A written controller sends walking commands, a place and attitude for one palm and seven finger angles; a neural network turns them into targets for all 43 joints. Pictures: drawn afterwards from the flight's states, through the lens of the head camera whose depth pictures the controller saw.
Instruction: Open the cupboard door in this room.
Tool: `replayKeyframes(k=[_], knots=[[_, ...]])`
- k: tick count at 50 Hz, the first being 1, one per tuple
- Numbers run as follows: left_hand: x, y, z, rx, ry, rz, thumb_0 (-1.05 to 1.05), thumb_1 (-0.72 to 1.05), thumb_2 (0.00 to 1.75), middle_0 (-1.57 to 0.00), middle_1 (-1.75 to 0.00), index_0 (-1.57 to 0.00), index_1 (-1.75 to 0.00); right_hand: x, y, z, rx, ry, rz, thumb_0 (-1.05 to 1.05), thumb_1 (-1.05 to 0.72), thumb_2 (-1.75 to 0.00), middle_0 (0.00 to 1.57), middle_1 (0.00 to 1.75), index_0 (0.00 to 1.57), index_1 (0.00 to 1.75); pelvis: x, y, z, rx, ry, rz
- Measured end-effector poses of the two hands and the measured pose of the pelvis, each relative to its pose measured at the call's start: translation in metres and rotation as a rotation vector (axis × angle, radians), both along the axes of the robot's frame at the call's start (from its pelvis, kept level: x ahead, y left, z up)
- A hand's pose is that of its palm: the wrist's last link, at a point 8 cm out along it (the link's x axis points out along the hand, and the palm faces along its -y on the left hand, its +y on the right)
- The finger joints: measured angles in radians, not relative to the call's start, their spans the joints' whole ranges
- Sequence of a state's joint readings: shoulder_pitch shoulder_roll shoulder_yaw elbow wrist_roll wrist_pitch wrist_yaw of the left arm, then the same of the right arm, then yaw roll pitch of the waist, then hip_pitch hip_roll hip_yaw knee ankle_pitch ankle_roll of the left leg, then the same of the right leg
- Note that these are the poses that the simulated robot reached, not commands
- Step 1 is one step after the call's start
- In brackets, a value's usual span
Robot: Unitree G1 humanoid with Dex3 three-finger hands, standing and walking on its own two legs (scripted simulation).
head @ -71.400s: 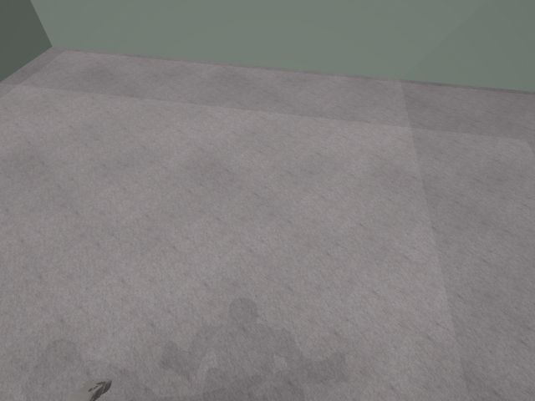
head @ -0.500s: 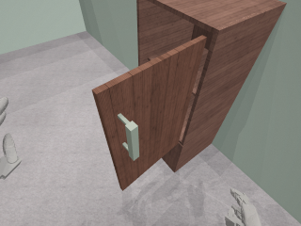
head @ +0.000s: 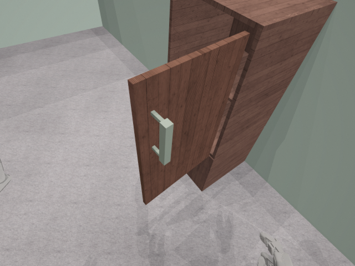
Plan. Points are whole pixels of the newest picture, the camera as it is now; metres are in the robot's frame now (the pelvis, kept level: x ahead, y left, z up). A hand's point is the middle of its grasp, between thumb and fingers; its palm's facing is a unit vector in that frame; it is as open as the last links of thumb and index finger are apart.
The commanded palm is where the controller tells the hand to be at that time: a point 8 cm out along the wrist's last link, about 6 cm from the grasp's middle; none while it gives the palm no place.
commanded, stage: step back with the hand held close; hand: left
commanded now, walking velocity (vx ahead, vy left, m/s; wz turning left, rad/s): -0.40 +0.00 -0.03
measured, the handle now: (160, 138) +0.40 +0.07 +0.05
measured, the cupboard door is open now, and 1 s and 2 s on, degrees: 95 95 95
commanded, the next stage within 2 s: stop stepping back and stand still in 0.16 s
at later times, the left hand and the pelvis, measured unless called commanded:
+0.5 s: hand (15, 249) +0.12 +0.23 +0.15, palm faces +0.37 -0.79 -0.49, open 7.4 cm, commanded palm +0.06 +0.27 +0.18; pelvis -0.10 -0.03 -0.01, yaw -3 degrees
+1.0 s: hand out of the picture +0.07 +0.24 +0.16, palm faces +0.42 -0.76 -0.49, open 7.4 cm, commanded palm +0.00 +0.27 +0.18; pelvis -0.14 -0.03 +0.00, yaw +0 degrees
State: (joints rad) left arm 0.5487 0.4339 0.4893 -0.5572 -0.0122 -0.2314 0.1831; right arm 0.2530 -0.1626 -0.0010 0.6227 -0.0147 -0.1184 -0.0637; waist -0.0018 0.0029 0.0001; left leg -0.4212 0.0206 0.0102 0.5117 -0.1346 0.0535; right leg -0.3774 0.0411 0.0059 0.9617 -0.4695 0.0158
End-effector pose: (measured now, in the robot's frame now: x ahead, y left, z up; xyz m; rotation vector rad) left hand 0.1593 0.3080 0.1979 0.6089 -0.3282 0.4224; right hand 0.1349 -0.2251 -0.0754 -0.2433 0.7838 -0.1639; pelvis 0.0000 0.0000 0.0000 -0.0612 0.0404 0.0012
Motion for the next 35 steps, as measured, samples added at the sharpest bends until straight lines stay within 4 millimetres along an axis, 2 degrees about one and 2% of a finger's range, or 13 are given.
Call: replayKeyframes(k=[3,6,10,13,17,22,27,31,35], knots=[[-0.004,-0.007,-0.003,-0.039,0.027,-0.001,0.01,0.89,0.9,-0.21,-0.31,-0.21,-0.3,-0.004,0.001,0.002,0.019,-0.009,0.018,0.02,-0.9,-0.9,0.2,0.3,0.21,0.3,-0.009,-0.005,0.004,0.004,0.03,-0.023],[-0.005,-0.023,-0.012,-0.07,0.076,-0.037,0.01,0.89,0.9,-0.21,-0.31,-0.21,-0.3,-0.006,-0.003,0.0,0.036,-0.026,0.043,0.02,-0.9,-0.9,0.2,0.3,0.21,0.3,-0.026,-0.012,0.004,0.019,0.051,-0.034],[-0.016,-0.054,-0.019,-0.038,0.133,-0.133,0.02,0.89,0.9,-0.21,-0.31,-0.21,-0.3,-0.013,-0.018,-0.008,0.049,-0.049,0.053,0.01,-0.9,-0.9,0.2,0.31,0.21,0.3,-0.055,-0.025,-0.005,0.042,0.054,-0.059],[-0.031,-0.067,-0.011,0.006,0.154,-0.195,0.02,0.89,0.9,-0.21,-0.31,-0.21,-0.3,-0.028,-0.031,-0.007,0.042,-0.034,0.019,0.01,-0.9,-0.9,0.2,0.3,0.21,0.3,-0.068,-0.031,-0.002,0.039,0.035,-0.062],[-0.052,-0.061,-0.001,0.065,0.155,-0.175,0.01,0.88,0.9,-0.22,-0.31,-0.22,-0.3,-0.047,-0.047,0.006,0.003,-0.024,-0.021,0.02,-0.9,-0.9,0.2,0.3,0.21,0.3,-0.072,-0.035,0.001,0.076,0.031,-0.077],[-0.067,-0.041,-0.016,-0.015,0.139,-0.08,0.01,0.88,0.9,-0.22,-0.31,-0.22,-0.3,-0.062,-0.061,0.008,-0.047,-0.084,-0.065,0.02,-0.9,-0.9,0.2,0.3,0.2,0.3,-0.082,-0.026,-0.006,0.073,0.004,-0.06],[-0.087,-0.041,-0.031,-0.082,0.157,-0.041,0.01,0.89,0.9,-0.21,-0.31,-0.21,-0.3,-0.088,-0.058,0.01,-0.039,-0.123,-0.044,0.02,-0.9,-0.9,0.2,0.3,0.2,0.3,-0.109,-0.027,-0.006,0.087,-0.033,-0.053],[-0.113,-0.053,-0.022,-0.074,0.138,-0.062,0.02,0.89,0.9,-0.21,-0.31,-0.21,-0.3,-0.114,-0.051,0.007,-0.009,-0.096,-0.021,0.01,-0.9,-0.9,0.2,0.3,0.2,0.3,-0.127,-0.033,-0.002,0.062,-0.042,-0.026],[-0.137,-0.053,-0.013,-0.061,0.094,-0.064,0.02,0.89,0.9,-0.21,-0.31,-0.21,-0.3,-0.139,-0.049,0.002,-0.005,-0.021,-0.025,0.01,-0.9,-0.9,0.2,0.3,0.2,0.3,-0.133,-0.034,0.001,0.065,-0.028,-0.042]])
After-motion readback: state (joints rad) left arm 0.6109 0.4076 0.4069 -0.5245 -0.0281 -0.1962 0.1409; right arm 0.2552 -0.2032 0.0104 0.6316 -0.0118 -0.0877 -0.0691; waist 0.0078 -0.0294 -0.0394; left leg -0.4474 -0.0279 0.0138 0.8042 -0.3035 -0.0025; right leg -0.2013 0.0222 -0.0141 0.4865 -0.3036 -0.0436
